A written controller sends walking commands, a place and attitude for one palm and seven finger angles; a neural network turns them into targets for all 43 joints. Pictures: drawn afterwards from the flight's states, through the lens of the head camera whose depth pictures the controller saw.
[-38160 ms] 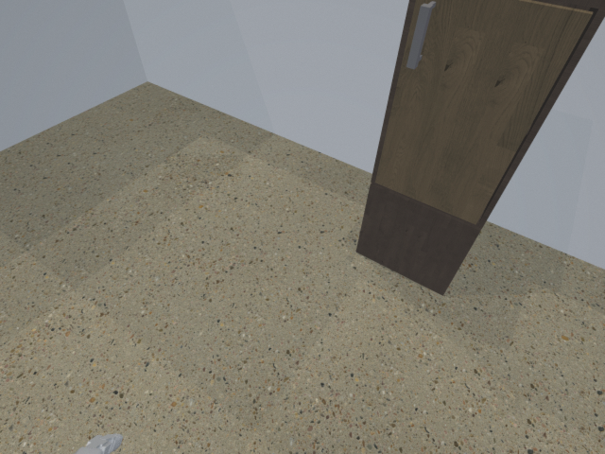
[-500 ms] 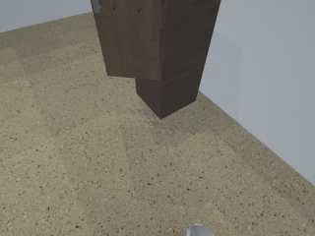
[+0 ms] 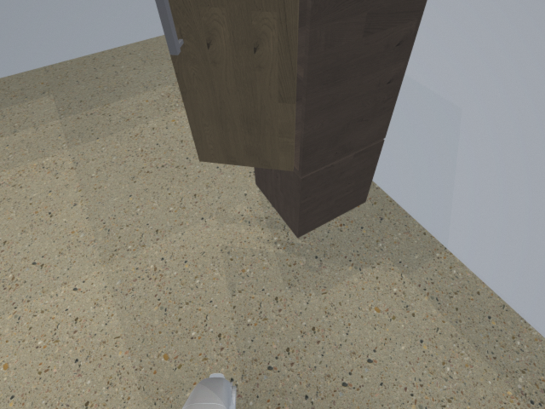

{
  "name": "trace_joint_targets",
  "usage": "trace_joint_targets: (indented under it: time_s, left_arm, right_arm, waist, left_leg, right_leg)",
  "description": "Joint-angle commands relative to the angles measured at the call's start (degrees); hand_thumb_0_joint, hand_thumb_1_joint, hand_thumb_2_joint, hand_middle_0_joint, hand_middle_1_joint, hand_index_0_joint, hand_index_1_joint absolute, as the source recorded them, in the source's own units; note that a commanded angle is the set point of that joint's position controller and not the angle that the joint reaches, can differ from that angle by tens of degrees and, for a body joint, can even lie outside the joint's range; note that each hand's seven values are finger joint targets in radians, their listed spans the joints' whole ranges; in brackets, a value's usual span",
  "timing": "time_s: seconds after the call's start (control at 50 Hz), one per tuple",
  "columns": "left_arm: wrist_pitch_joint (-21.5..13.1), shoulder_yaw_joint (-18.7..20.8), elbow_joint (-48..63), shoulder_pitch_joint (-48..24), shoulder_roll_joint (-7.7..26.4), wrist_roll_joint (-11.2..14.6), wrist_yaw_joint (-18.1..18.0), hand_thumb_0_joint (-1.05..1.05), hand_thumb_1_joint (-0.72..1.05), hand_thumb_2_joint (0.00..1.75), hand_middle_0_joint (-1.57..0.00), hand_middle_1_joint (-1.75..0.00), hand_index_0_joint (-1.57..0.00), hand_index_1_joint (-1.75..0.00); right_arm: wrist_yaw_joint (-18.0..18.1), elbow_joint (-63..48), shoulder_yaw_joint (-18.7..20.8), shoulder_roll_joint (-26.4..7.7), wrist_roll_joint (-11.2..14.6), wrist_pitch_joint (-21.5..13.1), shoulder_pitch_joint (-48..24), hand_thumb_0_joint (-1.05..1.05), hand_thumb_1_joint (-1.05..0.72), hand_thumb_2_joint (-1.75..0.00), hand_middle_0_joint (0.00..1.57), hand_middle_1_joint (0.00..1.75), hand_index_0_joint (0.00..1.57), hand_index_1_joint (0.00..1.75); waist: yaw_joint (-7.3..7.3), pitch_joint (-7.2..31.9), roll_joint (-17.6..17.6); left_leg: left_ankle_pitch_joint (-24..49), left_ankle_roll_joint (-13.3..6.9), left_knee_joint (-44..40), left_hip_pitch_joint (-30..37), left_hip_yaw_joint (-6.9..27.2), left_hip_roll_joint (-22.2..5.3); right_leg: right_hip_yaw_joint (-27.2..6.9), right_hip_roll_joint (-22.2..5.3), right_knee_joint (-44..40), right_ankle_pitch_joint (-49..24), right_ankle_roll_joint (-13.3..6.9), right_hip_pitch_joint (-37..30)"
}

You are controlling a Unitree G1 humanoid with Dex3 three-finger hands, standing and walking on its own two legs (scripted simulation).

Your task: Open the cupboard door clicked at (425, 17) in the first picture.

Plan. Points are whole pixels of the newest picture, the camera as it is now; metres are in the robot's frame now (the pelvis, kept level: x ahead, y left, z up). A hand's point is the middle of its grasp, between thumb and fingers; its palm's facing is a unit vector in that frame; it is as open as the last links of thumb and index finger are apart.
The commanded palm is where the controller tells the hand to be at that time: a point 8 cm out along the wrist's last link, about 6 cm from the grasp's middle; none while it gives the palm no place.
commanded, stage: take the last steps up to it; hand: left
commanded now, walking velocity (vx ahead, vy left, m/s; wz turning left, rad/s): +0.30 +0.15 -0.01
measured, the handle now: (171, 21) +0.91 +0.30 +0.14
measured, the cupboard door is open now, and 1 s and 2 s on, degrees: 49 49 49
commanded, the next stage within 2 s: come to a stop and stand still in 0.62 s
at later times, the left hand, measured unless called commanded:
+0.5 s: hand (135, 329) +0.27 +0.29 -0.17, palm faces +0.01 -0.98 -0.20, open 7.3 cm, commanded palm none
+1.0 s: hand (162, 269) +0.41 +0.28 -0.18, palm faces -0.01 -0.97 -0.23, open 7.1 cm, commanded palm none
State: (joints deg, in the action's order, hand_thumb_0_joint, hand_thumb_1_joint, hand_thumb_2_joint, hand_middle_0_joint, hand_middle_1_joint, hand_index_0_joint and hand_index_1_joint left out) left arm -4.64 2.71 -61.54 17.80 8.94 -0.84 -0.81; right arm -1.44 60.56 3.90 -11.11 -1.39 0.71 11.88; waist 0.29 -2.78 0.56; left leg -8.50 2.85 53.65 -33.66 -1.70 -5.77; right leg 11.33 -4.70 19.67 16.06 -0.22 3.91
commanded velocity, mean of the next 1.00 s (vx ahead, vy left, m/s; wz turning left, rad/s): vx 0.07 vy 0.06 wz -0.05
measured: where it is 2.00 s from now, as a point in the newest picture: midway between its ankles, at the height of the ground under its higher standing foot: (254, 396)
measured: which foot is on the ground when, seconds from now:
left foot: up 0.00-0.16, down 0.18-0.74, up 0.76-1.00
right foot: down 0.00-0.18, up 0.20-0.70, down 0.72-1.00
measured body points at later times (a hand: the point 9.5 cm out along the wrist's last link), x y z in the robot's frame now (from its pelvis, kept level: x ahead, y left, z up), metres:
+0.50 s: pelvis +0.19 +0.11 -0.01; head +0.21 +0.11 +0.44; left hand +0.27 +0.35 -0.16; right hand +0.18 -0.13 -0.16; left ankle +0.16 +0.16 -0.75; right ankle +0.23 -0.02 -0.68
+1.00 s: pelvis +0.32 +0.10 -0.01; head +0.37 +0.10 +0.44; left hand +0.41 +0.33 -0.16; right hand +0.34 -0.14 -0.17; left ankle +0.35 +0.23 -0.71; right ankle +0.31 -0.01 -0.75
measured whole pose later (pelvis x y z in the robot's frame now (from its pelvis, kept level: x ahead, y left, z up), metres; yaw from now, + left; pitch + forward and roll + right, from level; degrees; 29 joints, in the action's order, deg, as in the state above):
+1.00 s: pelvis +0.32 +0.10 -0.01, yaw -3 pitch +0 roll +0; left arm -0.3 2.8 -57.8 8.8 9.7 -0.8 -2.6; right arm 1.4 60.6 3.1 -9.5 -0.4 2.8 10.8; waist -0.4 -6.1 -0.2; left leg -24.8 3.1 46.6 -23.9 -0.8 -1.7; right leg 6.8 -2.3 28.2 15.3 -1.3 12.8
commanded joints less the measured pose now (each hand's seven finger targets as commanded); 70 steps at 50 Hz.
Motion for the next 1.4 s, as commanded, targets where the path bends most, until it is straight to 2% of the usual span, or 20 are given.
trace_joint_targets:
  time_s: [0.0, 0.08, 0.12, 0.14, 0.16, 0.2, 0.34, 0.6, 0.66, 0.7, 0.72, 0.74, 0.84, 1.02, 1.04, 1.08, 1.1, 1.16, 1.24, 1.38]
  left_arm:
    - [-0.77, 1.00, -0.02, 4.98, 7.66, -0.60, 0.09, 0.00, 0.90, 0.90, -0.20, -0.30, -0.20, -0.30]
    - [0.00, 1.55, -0.89, 5.18, 9.72, -0.93, -0.20, 0.00, 0.90, 0.90, -0.20, -0.30, -0.20, -0.30]
    - [0.31, 1.67, -0.96, 4.01, 9.39, -0.68, -0.16, 0.00, 0.90, 0.90, -0.20, -0.30, -0.20, -0.30]
    - [0.55, 1.23, 0.26, 5.16, 7.07, -0.21, 0.19, 0.00, 0.90, 0.90, -0.20, -0.30, -0.20, -0.30]
    - [0.66, 0.60, 1.71, 6.45, 3.69, 0.38, 0.58, 0.00, 0.90, 0.90, -0.20, -0.30, -0.20, -0.30]
    - [1.24, 0.72, 3.51, -0.66, 4.12, 0.00, -0.15, 0.00, 0.90, 0.90, -0.20, -0.30, -0.20, -0.30]
    - [3.52, 1.05, 2.02, 1.31, 1.41, -0.69, 1.05, 0.00, 0.90, 0.90, -0.20, -0.30, -0.20, -0.30]
    - [3.48, -0.18, 8.25, -12.65, 2.04, -0.39, 1.10, 0.00, 0.90, 0.90, -0.20, -0.30, -0.20, -0.30]
    - [2.72, -0.12, 6.95, -7.03, 3.16, -0.42, 0.90, 0.00, 0.90, 0.90, -0.20, -0.30, -0.20, -0.30]
    - [1.49, 1.40, 2.94, 6.10, 7.92, -0.41, 0.25, 0.00, 0.90, 0.90, -0.20, -0.30, -0.20, -0.30]
    - [1.26, 2.45, 1.45, 11.39, 12.71, -0.19, -0.41, 0.00, 0.90, 0.90, -0.20, -0.30, -0.20, -0.30]
    - [1.26, 1.69, 1.48, 9.54, 12.37, 0.78, -0.84, 0.00, 0.90, 0.90, -0.20, -0.30, -0.20, -0.30]
    - [2.51, 0.61, 5.24, -5.87, 7.95, 0.05, -2.18, 0.00, 0.90, 0.90, -0.20, -0.30, -0.20, -0.30]
    - [4.86, 2.42, 5.92, -7.87, 10.51, -0.53, -1.86, 0.00, 0.90, 0.90, -0.20, -0.30, -0.20, -0.30]
    - [5.16, 2.22, 6.18, -8.31, 10.13, -0.18, -1.81, 0.00, 0.90, 0.90, -0.20, -0.30, -0.20, -0.30]
    - [6.16, 0.80, 7.07, -3.07, 4.59, 0.88, -1.71, 0.00, 0.90, 0.90, -0.20, -0.30, -0.20, -0.30]
    - [6.75, 0.90, 7.08, -3.66, 6.19, 0.67, -2.07, 0.00, 0.90, 0.90, -0.20, -0.30, -0.20, -0.30]
    - [7.73, 1.71, 5.81, -3.41, 7.31, -0.07, -1.49, 0.00, 0.90, 0.90, -0.20, -0.30, -0.20, -0.30]
    - [7.90, 2.15, 5.46, -0.94, 8.29, -0.26, -0.35, 0.00, 0.90, 0.90, -0.20, -0.30, -0.20, -0.30]
    - [7.73, 1.41, 6.36, -2.52, 6.43, -0.48, 0.77, 0.00, 0.90, 0.90, -0.20, -0.30, -0.20, -0.30]
  right_arm:
    - [-1.04, -4.24, -0.92, 0.23, 0.11, -1.16, -3.88, 0.00, -0.90, -0.90, 0.20, 0.30, 0.20, 0.30]
    - [-1.12, -5.54, -0.95, -0.94, 0.24, -2.37, -5.28, 0.00, -0.90, -0.90, 0.20, 0.30, 0.20, 0.30]
    - [-0.34, -2.37, -0.19, -4.13, -0.18, -3.19, 5.17, 0.00, -0.90, -0.90, 0.20, 0.30, 0.20, 0.30]
    - [0.49, -0.77, 1.13, -9.59, -0.76, -3.65, 13.34, 0.00, -0.90, -0.90, 0.20, 0.30, 0.20, 0.30]
    - [1.48, 0.12, 2.56, -14.83, -0.88, -3.58, 18.61, 0.00, -0.90, -0.90, 0.20, 0.30, 0.20, 0.30]
    - [2.51, -0.93, 1.69, -12.44, -0.26, -3.10, 14.60, 0.00, -0.90, -0.90, 0.20, 0.30, 0.20, 0.30]
    - [2.98, -2.50, -0.83, -3.99, -0.03, -5.30, 7.93, 0.00, -0.90, -0.90, 0.20, 0.30, 0.20, 0.30]
    - [3.18, 2.44, -1.77, -4.29, -0.71, -4.57, 16.57, 0.00, -0.90, -0.90, 0.20, 0.30, 0.20, 0.30]
    - [3.30, 3.40, -2.08, -4.56, -0.28, -4.21, 16.42, 0.00, -0.90, -0.90, 0.20, 0.30, 0.20, 0.30]
    - [3.15, 2.32, -1.92, -3.92, 0.94, -4.41, 14.07, 0.00, -0.90, -0.90, 0.20, 0.30, 0.20, 0.30]
    - [3.02, 0.67, -1.89, -2.35, 1.45, -4.31, 15.10, 0.00, -0.90, -0.90, 0.20, 0.30, 0.20, 0.30]
    - [3.47, 0.72, -1.87, -3.07, 1.66, -3.28, 12.65, 0.00, -0.90, -0.90, 0.20, 0.30, 0.20, 0.30]
    - [3.10, 1.44, -1.90, 2.20, 1.87, 0.72, 10.41, 0.00, -0.90, -0.90, 0.20, 0.30, 0.20, 0.30]
    - [2.62, -1.92, 0.26, -1.65, 0.86, 2.01, 5.61, 0.00, -0.90, -0.90, 0.20, 0.30, 0.20, 0.30]
    - [2.50, -1.50, 0.38, -2.83, 0.66, 1.56, 7.09, 0.00, -0.90, -0.90, 0.20, 0.30, 0.20, 0.30]
    - [2.91, -3.28, 1.41, -11.09, -0.07, 0.31, 7.43, 0.00, -0.90, -0.90, 0.20, 0.30, 0.20, 0.30]
    - [3.64, -4.02, 1.55, -12.34, -0.34, 0.64, 7.04, 0.00, -0.90, -0.90, 0.20, 0.30, 0.20, 0.30]
    - [4.74, -6.89, 0.38, -10.15, -0.48, 0.23, -0.28, 0.00, -0.90, -0.90, 0.20, 0.30, 0.20, 0.30]
    - [4.92, -7.59, 0.13, -9.69, -0.09, -0.26, -0.67, 0.00, -0.90, -0.90, 0.20, 0.30, 0.20, 0.30]
    - [4.45, -5.00, 0.91, -10.16, -0.11, -0.58, 4.21, 0.00, -0.90, -0.90, 0.20, 0.30, 0.20, 0.30]
  waist:
    - [1.85, -2.93, -9.65]
    - [1.35, -2.63, -11.21]
    - [-3.80, 2.62, -6.84]
    - [-6.90, 9.63, 3.92]
    - [-7.54, 14.34, 17.90]
    - [-6.28, 10.71, 11.36]
    - [0.66, 0.73, 2.71]
    - [-1.66, -2.03, 2.69]
    - [0.93, 0.66, 2.02]
    - [6.02, 8.15, -2.41]
    - [6.17, 11.42, -12.86]
    - [5.53, 10.18, -8.30]
    - [-1.27, 3.15, -5.72]
    - [-1.97, 3.99, -12.02]
    - [-2.97, 4.35, -8.91]
    - [-2.10, 8.08, 16.55]
    - [-3.24, 8.32, 12.07]
    - [-0.73, 3.08, 11.59]
    - [-0.21, 5.28, 5.31]
    - [-2.83, 7.99, 9.48]
  left_leg:
    - [0.29, -0.24, -10.20, -0.01, -3.55, 0.88]
    - [-5.22, -2.45, -19.62, 8.61, -4.82, 3.34]
    - [-2.50, -3.69, -27.30, 26.20, -6.66, 5.88]
    - [2.65, -6.34, -26.71, 39.24, 0.78, -1.62]
    - [9.70, -11.95, -30.59, 48.48, 19.30, -14.22]
    - [8.12, -13.93, -35.88, 40.72, 17.67, -15.69]
    - [9.84, -12.20, -43.69, 25.80, 4.76, -10.19]
    - [31.17, -11.19, -37.95, 33.69, -1.15, -9.25]
    - [39.21, -9.08, -29.06, 32.09, -2.78, -7.26]
    - [26.51, -4.88, -12.19, 18.33, -5.67, -1.85]
    - [-12.67, -1.83, 3.24, 4.58, -7.90, 6.95]
    - [-28.25, -1.69, 11.02, 5.59, -0.63, 5.18]
    - [-19.25, -0.46, -1.99, 13.89, 1.04, 2.97]
    - [-6.05, 0.36, -18.71, 18.68, -1.01, 4.89]
    - [3.02, -0.16, -25.72, 22.63, -0.73, 3.61]
    - [41.64, -10.96, -32.11, 27.32, 20.21, -16.44]
    - [38.92, -15.30, -32.31, 22.42, 18.43, -18.10]
    - [20.59, -13.44, -35.21, 17.06, 14.53, -14.21]
    - [10.39, -11.96, -36.59, 21.40, 11.33, -12.15]
    - [-0.88, -10.55, -39.62, 28.44, 12.60, -12.27]
  right_leg:
    - [-5.69, -14.28, -6.87, -25.48, -5.03, -0.63]
    - [-6.20, -15.86, -2.03, -27.78, -4.58, -0.89]
    - [-2.63, -12.20, 12.17, -30.52, -2.42, 4.54]
    - [0.62, -6.78, 25.66, -16.96, -0.48, 12.67]
    - [0.17, 1.28, 42.96, 16.93, 0.98, 26.02]
    - [-9.32, -1.47, 57.01, 14.69, -1.48, 31.80]
    - [-10.66, -3.59, 49.07, -0.53, 0.15, 30.14]
    - [-6.03, 0.18, 22.24, -2.67, -1.89, 25.39]
    - [-3.74, 3.82, 14.24, -3.39, -3.25, 13.14]
    - [-13.49, -3.71, 10.63, -24.53, -7.15, -10.26]
    - [-32.06, -18.65, 6.85, -47.81, -14.99, -21.12]
    - [-31.49, -23.62, 3.66, -55.11, -18.92, -13.71]
    - [-12.35, -12.87, 1.55, -52.87, -10.35, 6.35]
    - [-11.46, -10.59, 7.91, -36.37, -7.39, 7.99]
    - [-9.86, -8.75, 11.20, -29.03, -5.07, 9.59]
    - [-5.68, 2.47, 27.93, 16.95, 1.58, 18.44]
    - [-11.72, 4.25, 39.39, 23.37, 0.53, 15.39]
    - [-16.18, 3.77, 49.05, 15.35, 0.88, 21.03]
    - [-15.01, 3.37, 49.60, 8.46, 2.21, 23.66]
    - [-11.94, 2.05, 34.78, 9.90, 2.73, 22.27]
